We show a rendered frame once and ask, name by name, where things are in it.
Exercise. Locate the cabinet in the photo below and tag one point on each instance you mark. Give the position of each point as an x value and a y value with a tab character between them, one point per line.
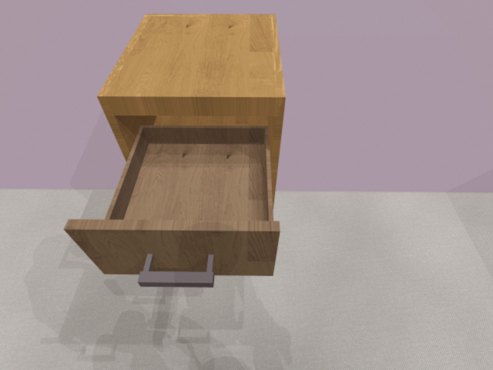
198	70

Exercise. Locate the drawer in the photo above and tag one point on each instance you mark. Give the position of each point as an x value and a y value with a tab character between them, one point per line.
187	192

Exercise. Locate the handle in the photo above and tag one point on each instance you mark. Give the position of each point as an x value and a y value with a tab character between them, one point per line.
148	278

